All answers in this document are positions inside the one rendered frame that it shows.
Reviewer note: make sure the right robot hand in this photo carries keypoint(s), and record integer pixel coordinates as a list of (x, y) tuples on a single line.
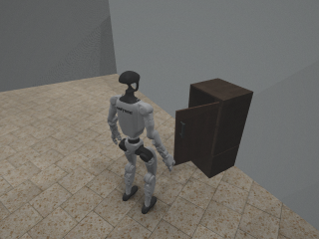
[(169, 162)]

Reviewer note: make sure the left robot upper arm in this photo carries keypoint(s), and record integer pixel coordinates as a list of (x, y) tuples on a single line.
[(113, 109)]

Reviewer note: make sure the right robot upper arm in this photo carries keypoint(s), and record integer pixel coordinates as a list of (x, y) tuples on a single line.
[(147, 111)]

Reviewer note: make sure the cupboard door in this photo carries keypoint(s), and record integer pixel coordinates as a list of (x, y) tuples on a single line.
[(200, 124)]

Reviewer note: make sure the left robot hand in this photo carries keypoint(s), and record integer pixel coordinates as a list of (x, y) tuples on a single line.
[(114, 136)]

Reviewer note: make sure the left robot thigh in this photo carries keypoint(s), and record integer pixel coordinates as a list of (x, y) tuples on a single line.
[(132, 158)]

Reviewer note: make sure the right robot forearm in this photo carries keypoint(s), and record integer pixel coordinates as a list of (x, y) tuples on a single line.
[(159, 145)]

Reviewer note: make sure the handle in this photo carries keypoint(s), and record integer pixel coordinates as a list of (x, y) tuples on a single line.
[(182, 129)]

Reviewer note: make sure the left robot shin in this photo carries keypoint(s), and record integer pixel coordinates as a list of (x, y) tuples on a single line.
[(129, 179)]

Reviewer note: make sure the left robot forearm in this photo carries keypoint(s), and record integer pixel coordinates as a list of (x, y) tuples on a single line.
[(113, 127)]

